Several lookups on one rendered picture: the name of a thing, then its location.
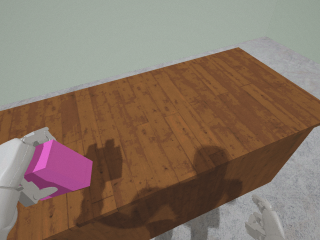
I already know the left robot forearm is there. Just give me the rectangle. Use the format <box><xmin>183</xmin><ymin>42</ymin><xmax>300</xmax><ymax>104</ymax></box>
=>
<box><xmin>0</xmin><ymin>186</ymin><xmax>21</xmax><ymax>240</ymax></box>

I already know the robot right hand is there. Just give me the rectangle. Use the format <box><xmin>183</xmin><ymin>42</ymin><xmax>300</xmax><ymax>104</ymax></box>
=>
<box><xmin>245</xmin><ymin>194</ymin><xmax>285</xmax><ymax>240</ymax></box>

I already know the table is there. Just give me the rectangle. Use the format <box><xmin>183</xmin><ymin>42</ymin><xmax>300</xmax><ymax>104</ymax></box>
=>
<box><xmin>0</xmin><ymin>47</ymin><xmax>320</xmax><ymax>240</ymax></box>

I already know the sponge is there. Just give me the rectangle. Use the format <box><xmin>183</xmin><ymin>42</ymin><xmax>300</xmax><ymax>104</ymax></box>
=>
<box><xmin>20</xmin><ymin>139</ymin><xmax>93</xmax><ymax>201</ymax></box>

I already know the robot left hand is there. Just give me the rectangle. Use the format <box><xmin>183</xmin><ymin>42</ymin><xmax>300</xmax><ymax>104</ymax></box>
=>
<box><xmin>0</xmin><ymin>127</ymin><xmax>58</xmax><ymax>207</ymax></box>

